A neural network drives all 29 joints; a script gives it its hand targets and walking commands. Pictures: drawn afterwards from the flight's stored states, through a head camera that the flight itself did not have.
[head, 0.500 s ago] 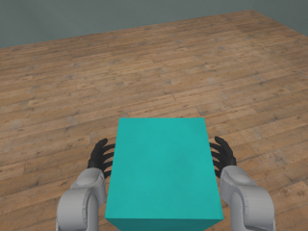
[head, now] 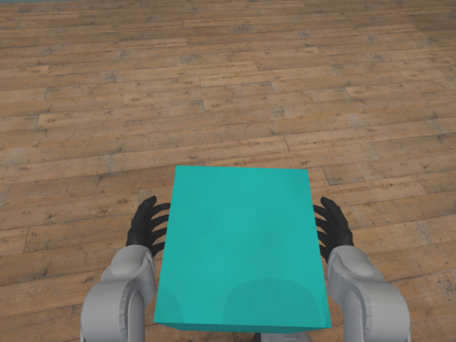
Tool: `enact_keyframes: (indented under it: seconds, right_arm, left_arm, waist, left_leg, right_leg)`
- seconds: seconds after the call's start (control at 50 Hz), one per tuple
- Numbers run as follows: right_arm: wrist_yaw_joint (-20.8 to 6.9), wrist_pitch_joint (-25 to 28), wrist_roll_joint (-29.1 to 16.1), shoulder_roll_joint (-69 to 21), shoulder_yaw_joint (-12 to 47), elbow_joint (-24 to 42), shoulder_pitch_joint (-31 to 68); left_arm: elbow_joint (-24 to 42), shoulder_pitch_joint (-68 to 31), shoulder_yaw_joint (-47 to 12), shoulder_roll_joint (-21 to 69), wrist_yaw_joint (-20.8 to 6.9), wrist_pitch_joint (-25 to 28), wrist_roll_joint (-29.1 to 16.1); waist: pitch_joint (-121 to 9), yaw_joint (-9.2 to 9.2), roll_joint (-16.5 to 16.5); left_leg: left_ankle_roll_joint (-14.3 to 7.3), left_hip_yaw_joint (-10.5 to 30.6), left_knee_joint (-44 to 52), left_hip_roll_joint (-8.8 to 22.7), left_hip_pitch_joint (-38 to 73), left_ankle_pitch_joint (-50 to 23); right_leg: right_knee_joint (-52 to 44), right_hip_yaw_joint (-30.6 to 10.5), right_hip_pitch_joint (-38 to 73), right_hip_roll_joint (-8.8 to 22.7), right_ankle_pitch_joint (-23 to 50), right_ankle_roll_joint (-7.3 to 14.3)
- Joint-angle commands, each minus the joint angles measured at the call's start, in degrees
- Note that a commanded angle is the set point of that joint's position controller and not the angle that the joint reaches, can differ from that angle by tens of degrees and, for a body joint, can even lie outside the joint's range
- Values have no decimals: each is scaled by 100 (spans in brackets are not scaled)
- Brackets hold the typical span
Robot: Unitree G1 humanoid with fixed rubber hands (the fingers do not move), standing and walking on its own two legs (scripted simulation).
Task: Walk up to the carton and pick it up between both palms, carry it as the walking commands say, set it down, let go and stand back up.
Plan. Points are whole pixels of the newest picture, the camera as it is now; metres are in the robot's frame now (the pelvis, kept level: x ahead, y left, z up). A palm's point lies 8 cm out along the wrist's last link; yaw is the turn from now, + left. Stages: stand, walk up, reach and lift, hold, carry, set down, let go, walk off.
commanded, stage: carry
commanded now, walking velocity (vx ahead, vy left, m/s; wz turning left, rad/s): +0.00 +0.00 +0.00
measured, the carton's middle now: (237, 258) +0.26 +0.00 -0.01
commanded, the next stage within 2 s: none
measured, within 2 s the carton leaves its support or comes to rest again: neither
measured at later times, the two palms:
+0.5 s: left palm (150, 173) +0.36 +0.14 +0.09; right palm (328, 173) +0.37 -0.15 +0.08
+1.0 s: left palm (187, 184) +0.36 +0.09 +0.05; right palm (358, 200) +0.33 -0.20 +0.05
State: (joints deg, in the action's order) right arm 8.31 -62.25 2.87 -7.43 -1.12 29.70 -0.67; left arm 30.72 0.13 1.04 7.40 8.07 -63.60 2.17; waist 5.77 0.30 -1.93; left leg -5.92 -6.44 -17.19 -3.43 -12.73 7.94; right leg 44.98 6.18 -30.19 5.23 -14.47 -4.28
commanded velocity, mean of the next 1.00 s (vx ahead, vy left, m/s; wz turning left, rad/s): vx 0.00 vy -0.10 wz -0.30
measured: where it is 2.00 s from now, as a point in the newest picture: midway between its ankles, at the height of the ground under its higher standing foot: outside the picture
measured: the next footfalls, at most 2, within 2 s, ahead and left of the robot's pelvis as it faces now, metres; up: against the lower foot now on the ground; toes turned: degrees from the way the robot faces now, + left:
right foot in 0.14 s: +0.18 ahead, -0.10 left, +0.00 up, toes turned -10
right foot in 1.60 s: +0.05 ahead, -0.29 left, +0.00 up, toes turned -34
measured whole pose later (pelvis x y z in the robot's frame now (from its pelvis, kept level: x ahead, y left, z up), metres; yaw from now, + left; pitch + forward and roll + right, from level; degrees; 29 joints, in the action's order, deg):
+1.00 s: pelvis +0.11 -0.04 -0.04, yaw -5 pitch +1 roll -2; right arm 8.7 -67.4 2.7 -7.3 -2.8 28.1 1.3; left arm 27.9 -2.4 1.2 7.3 8.5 -68.2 2.5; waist -2.0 0.1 1.0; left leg 2.2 -12.2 -44.7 10.6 -16.7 28.3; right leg 39.2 9.1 -24.2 -4.1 -16.9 6.4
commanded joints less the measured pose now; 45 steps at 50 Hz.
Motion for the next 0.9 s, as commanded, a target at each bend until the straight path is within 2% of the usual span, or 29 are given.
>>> enact_keyframes:
  seconds: [0.0, 0.06, 0.08, 0.1, 0.12, 0.14, 0.16, 0.18, 0.2, 0.22, 0.26, 0.3, 0.34, 0.4, 0.46, 0.5, 0.54, 0.6, 0.66, 0.72, 0.76, 0.82, 0.88]
  right_arm:
    - [-949, 123, -1622, -5093, 3754, 1082, 1724]
    - [-891, 16, -1534, -4827, 3719, 1211, 1650]
    - [-870, -46, -1527, -4747, 3701, 1225, 1694]
    - [-855, -118, -1528, -4672, 3657, 1222, 1751]
    - [-841, -208, -1506, -4605, 3600, 1135, 1722]
    - [-822, -324, -1474, -4487, 3549, 981, 1705]
    - [-791, -426, -1527, -4424, 3636, 926, 1876]
    - [-786, -502, -1543, -4466, 3680, 792, 1941]
    - [-798, -548, -1543, -4539, 3677, 649, 1959]
    - [-815, -573, -1571, -4630, 3656, 541, 2037]
    - [-836, -586, -1650, -4850, 3602, 424, 2291]
    - [-871, -588, -1699, -4978, 3553, 383, 2531]
    - [-867, -596, -1762, -5052, 3621, 414, 2722]
    - [-819, -588, -1757, -5071, 3581, 385, 2665]
    - [-776, -582, -1692, -4971, 3464, 320, 2563]
    - [-753, -573, -1655, -4940, 3412, 298, 2547]
    - [-731, -553, -1621, -4962, 3344, 293, 2523]
    - [-697, -542, -1542, -4898, 3232, 270, 2374]
    - [-688, -512, -1508, -4871, 3201, 335, 2289]
    - [-686, -476, -1535, -4876, 3249, 505, 2369]
    - [-693, -462, -1577, -4853, 3306, 606, 2407]
    - [-726, -465, -1660, -4812, 3398, 655, 2419]
    - [-772, -474, -1719, -4782, 3447, 602, 2405]
  left_arm:
    - [1035, -2013, -3927, 5369, -784, 215, -1660]
    - [1102, -1984, -3984, 5022, -827, 74, -1757]
    - [1077, -1948, -3971, 4921, -843, 9, -1783]
    - [1070, -1952, -3962, 4836, -856, -60, -1805]
    - [1027, -1963, -3911, 4738, -864, -151, -1802]
    - [895, -1974, -3824, 4612, -853, -238, -1751]
    - [665, -1892, -3732, 4642, -840, -275, -1701]
    - [450, -1829, -3630, 4675, -837, -318, -1639]
    - [367, -1855, -3570, 4682, -826, -344, -1588]
    - [335, -1975, -3516, 4704, -809, -359, -1533]
    - [239, -2185, -3334, 4794, -777, -382, -1462]
    - [208, -2250, -3223, 4835, -745, -383, -1400]
    - [272, -2385, -3173, 4828, -718, -381, -1403]
    - [298, -2466, -3252, 4867, -679, -397, -1467]
    - [237, -2439, -3288, 4844, -659, -412, -1490]
    - [227, -2480, -3297, 4840, -659, -404, -1512]
    - [279, -2610, -3358, 4857, -665, -401, -1561]
    - [245, -2581, -3363, 4768, -682, -439, -1614]
    - [302, -2649, -3417, 4791, -708, -447, -1691]
    - [371, -2679, -3466, 4873, -721, -424, -1743]
    - [384, -2597, -3464, 4895, -712, -393, -1737]
    - [389, -2421, -3424, 4867, -679, -349, -1664]
    - [378, -2320, -3400, 4832, -647, -320, -1565]
  waist:
    - [-2756, 56, 1003]
    - [-2618, 99, 945]
    - [-2580, 59, 789]
    - [-2569, 5, 587]
    - [-2661, 1, 307]
    - [-2855, 50, -334]
    - [-2985, 16, -869]
    - [-2956, -29, -1034]
    - [-2816, -47, -823]
    - [-2679, -30, -593]
    - [-2406, 55, -263]
    - [-2141, -9, -53]
    - [-2032, -3, 81]
    - [-2454, 24, 187]
    - [-2613, 23, 305]
    - [-2594, 21, 315]
    - [-2518, 38, 358]
    - [-2248, 33, 596]
    - [-2052, 36, 788]
    - [-2072, 14, 820]
    - [-2267, -3, 726]
    - [-2538, -40, 451]
    - [-2592, -58, 245]
  left_leg:
    - [-420, 280, -218, 1557, 2075, -5307]
    - [-375, 173, -557, 1455, 2021, -4773]
    - [-286, 103, -788, 1365, 1875, -4346]
    - [-124, 62, -1021, 1286, 1553, -3730]
    - [73, 146, -1226, 1216, 905, -2725]
    - [281, 216, -1613, 1043, 85, -1193]
    - [553, 355, -1946, 828, -448, 436]
    - [543, 500, -2092, 666, -728, 1704]
    - [516, 591, -2060, 694, -823, 2028]
    - [521, 584, -1763, 759, -808, 1990]
    - [579, 419, -673, 842, -219, 1113]
    - [553, 480, -617, 936, -56, 618]
    - [494, 530, -677, 1098, -162, 191]
    - [406, 540, -862, 1176, -6, -741]
    - [335, 519, -1057, 1224, 173, -1495]
    - [300, 527, -1100, 1241, 210, -1709]
    - [288, 594, -912, 1478, 449, -2036]
    - [242, 630, -1173, 1891, 755, -3063]
    - [146, 606, -1284, 2185, 939, -3582]
    - [231, 342, -1541, 2243, 885, -3723]
    - [350, 90, -1853, 2176, 770, -3535]
    - [464, -121, -2379, 1990, 396, -2354]
    - [517, -136, -2670, 1852, -38, -664]
  right_leg:
    - [-711, 286, 652, -272, 577, 104]
    - [-1488, 496, 960, -386, 860, 178]
    - [-1969, 559, 1239, -395, 1217, 219]
    - [-2525, 539, 1731, -288, 1952, 261]
    - [-2579, 133, 2496, 148, 3191, 392]
    - [-2114, -655, 3335, 922, 5331, 696]
    - [-1896, -1188, 3833, 1450, 6271, 1267]
    - [-2095, -1516, 3783, 1604, 5711, 1502]
    - [-2335, -1576, 3558, 1610, 4815, 1512]
    - [-2473, -1513, 3295, 1565, 3785, 1430]
    - [-2631, -917, 2522, 1131, 2074, 959]
    - [-2635, -558, 2131, 815, 1345, 669]
    - [-2369, -321, 2235, 628, 1828, 652]
    - [-1888, -293, 2511, 581, 2781, 721]
    - [-1626, -215, 2432, 512, 2891, 746]
    - [-1538, -174, 2342, 469, 2698, 755]
    - [-1568, -119, 2123, 342, 1998, 703]
    - [-1250, 32, 1411, 194, 907, 567]
    - [-1084, 162, 923, -6, 395, 520]
    - [-1179, 197, 1023, -150, 488, 577]
    - [-1179, 113, 1334, -144, 1085, 684]
    - [-1032, -199, 1765, -9, 2283, 914]
    - [-1043, -645, 1876, 155, 2798, 1139]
